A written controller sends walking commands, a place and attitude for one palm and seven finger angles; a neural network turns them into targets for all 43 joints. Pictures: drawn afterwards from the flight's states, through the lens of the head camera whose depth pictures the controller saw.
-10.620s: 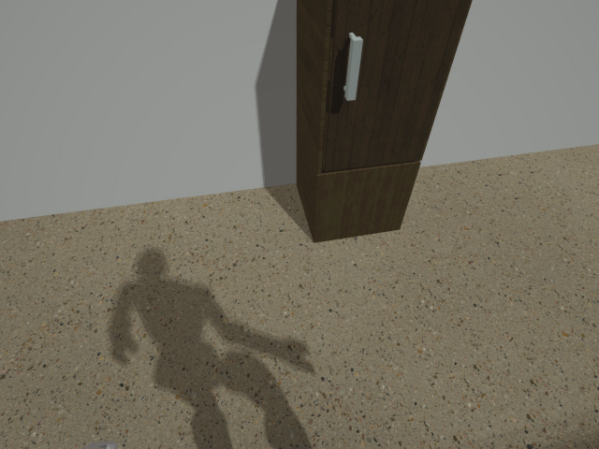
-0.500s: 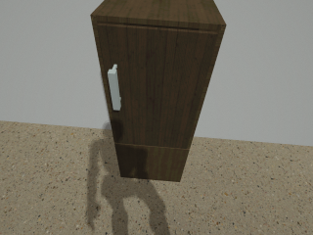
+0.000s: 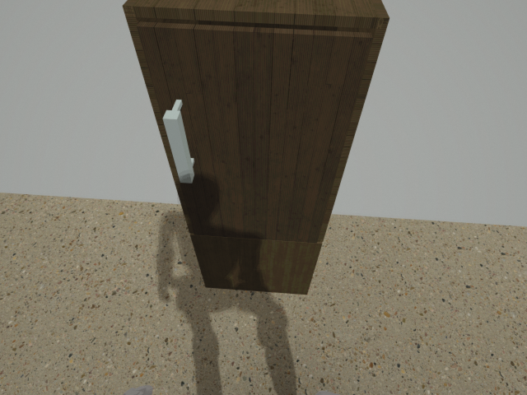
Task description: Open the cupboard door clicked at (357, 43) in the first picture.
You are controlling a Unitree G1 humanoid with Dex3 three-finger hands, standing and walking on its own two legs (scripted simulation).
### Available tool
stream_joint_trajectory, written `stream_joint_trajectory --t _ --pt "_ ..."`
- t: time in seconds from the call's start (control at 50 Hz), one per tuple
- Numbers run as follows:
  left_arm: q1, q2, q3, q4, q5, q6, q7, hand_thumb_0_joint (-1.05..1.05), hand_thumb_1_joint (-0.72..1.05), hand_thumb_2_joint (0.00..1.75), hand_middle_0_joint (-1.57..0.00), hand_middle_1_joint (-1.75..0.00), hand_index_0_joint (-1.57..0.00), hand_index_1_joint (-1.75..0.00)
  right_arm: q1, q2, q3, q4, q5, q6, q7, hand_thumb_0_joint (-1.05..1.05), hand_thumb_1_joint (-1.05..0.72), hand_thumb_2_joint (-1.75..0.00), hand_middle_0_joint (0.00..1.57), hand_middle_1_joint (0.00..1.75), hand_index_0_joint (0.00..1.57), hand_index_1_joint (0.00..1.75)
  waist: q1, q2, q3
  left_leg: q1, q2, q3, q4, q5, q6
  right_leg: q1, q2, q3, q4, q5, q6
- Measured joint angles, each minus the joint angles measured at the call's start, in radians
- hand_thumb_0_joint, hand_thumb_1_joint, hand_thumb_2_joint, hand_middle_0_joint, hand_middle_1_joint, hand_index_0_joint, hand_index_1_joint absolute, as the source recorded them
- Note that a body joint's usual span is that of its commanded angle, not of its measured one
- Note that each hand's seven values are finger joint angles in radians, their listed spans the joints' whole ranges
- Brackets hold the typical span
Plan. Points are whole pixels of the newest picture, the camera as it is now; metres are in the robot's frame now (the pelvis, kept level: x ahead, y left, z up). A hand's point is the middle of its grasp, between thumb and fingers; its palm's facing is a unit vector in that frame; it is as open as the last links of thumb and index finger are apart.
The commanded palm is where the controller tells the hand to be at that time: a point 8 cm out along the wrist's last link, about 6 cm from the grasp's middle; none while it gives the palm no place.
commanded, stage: come to a stop and stand still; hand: left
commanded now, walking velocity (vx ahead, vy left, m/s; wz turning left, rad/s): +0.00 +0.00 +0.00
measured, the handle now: (182, 142) +0.55 +0.18 +0.05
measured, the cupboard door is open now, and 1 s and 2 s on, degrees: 0 0 0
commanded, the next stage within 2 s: look again from close up in 0.50 s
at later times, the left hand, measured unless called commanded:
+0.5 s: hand out of the picture -0.04 +0.18 -0.16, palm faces +0.01 -0.98 -0.21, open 7.3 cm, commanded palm none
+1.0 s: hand out of the picture +0.01 +0.16 -0.15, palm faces +0.01 -0.98 -0.22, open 7.3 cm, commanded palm none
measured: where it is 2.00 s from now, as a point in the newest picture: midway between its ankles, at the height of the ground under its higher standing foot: outside the picture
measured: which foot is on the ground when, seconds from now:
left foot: down 0.00-1.00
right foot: down 0.00-1.00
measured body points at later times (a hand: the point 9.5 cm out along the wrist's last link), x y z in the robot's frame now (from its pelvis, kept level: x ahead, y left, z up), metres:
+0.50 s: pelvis -0.02 +0.00 +0.01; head -0.03 -0.01 +0.46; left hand -0.04 +0.23 -0.14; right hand +0.01 -0.23 -0.15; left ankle -0.02 +0.10 -0.72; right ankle +0.03 -0.12 -0.72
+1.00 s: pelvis +0.00 -0.02 +0.02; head +0.01 -0.03 +0.47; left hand +0.01 +0.21 -0.14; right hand -0.04 -0.22 -0.15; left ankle -0.02 +0.10 -0.72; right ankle +0.03 -0.12 -0.72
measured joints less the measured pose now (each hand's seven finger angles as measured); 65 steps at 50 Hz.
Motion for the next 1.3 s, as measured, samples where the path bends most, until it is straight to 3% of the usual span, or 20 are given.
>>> stream_joint_trajectory --t 0.08,0.18,0.36,0.54,0.92,1.24,1.26,1.28,1.3 --pt "0.031 -0.011 0.010 0.006 -0.002 0.033 -0.005 0.00 0.93 0.90 -0.20 -0.30 -0.20 -0.30 -0.016 -0.006 0.004 -0.036 -0.015 -0.008 0.008 0.01 -0.91 -0.90 0.19 0.30 0.19 0.30 0.011 -0.023 -0.040 0.016 -0.012 0.022 -0.055 0.016 0.034 0.001 0.013 0.048 0.012 -0.052 0.009" --pt "0.082 0.000 0.000 0.020 0.003 0.007 -0.008 -0.01 0.95 0.90 -0.20 -0.30 -0.20 -0.30 -0.058 -0.014 0.011 -0.043 -0.015 -0.010 0.004 0.01 -0.92 -0.90 0.20 0.30 0.20 0.30 0.041 -0.011 -0.055 0.024 -0.009 0.027 -0.102 0.045 0.029 0.065 0.035 0.070 -0.077 -0.017 0.015" --pt "0.180 -0.002 -0.034 0.100 0.004 -0.001 -0.008 0.00 0.92 0.90 -0.20 -0.30 -0.20 -0.30 -0.081 -0.036 0.028 -0.045 -0.003 -0.017 0.016 0.01 -0.93 -0.90 0.20 0.30 0.20 0.30 0.039 0.008 -0.063 0.051 -0.001 0.028 -0.173 0.096 0.022 0.100 0.050 0.068 -0.167 0.049 0.011" --pt "0.230 -0.003 -0.061 0.107 0.004 -0.011 -0.022 0.00 0.91 0.90 -0.20 -0.30 -0.20 -0.30 0.000 -0.043 0.048 -0.088 -0.014 -0.015 0.030 0.01 -0.92 -0.90 0.20 0.30 0.20 0.30 0.036 0.024 -0.088 0.008 -0.012 0.023 -0.110 0.070 0.031 0.053 0.033 0.067 -0.089 0.014 0.009" --pt "0.146 -0.009 -0.053 0.128 -0.008 -0.034 -0.019 0.01 0.93 0.90 -0.20 -0.30 -0.20 -0.30 0.046 -0.004 0.071 0.015 -0.011 -0.038 0.022 0.01 -0.91 -0.90 0.20 0.30 0.20 0.30 0.018 0.022 -0.065 0.046 -0.001 0.016 -0.186 0.097 0.007 0.077 0.049 0.058 -0.131 0.017 -0.009" --pt "0.135 -0.012 -0.048 0.146 -0.007 -0.038 -0.011 0.01 0.93 0.90 -0.20 -0.30 -0.20 -0.30 0.000 0.000 0.065 0.033 -0.006 -0.037 0.016 0.01 -0.91 -0.90 0.20 0.30 0.20 0.30 0.027 0.022 -0.054 0.061 0.026 0.003 -0.185 0.080 -0.014 0.104 0.075 0.041 -0.150 0.004 -0.023" --pt "0.184 -0.009 -0.038 -0.002 -0.051 0.021 -0.005 0.02 0.94 0.90 -0.20 -0.30 -0.20 -0.30 0.008 -0.005 0.071 -0.009 0.008 -0.044 0.012 0.01 -0.91 -0.90 0.20 0.30 0.20 0.30 0.028 0.021 -0.047 0.054 0.030 0.004 -0.168 0.070 -0.015 0.100 0.077 0.041 -0.140 0.001 -0.023" --pt "0.245 -0.001 -0.023 -0.183 -0.084 0.039 0.005 0.03 0.95 0.90 -0.20 -0.30 -0.20 -0.30 0.027 -0.013 0.076 -0.052 0.016 -0.080 -0.008 0.01 -0.92 -0.90 0.20 0.30 0.20 0.30 0.032 0.018 -0.047 0.053 0.028 0.004 -0.162 0.066 -0.014 0.095 0.074 0.042 -0.127 -0.006 -0.025" --pt "0.296 0.005 -0.022 -0.340 -0.110 0.019 0.024 0.03 0.95 0.90 -0.21 -0.31 -0.21 -0.30 0.046 -0.026 0.071 -0.090 0.027 -0.125 -0.024 0.02 -0.92 -0.90 0.20 0.30 0.20 0.30 0.034 0.020 -0.058 0.047 0.024 -0.001 -0.155 0.062 -0.015 0.088 0.069 0.039 -0.113 -0.016 -0.025"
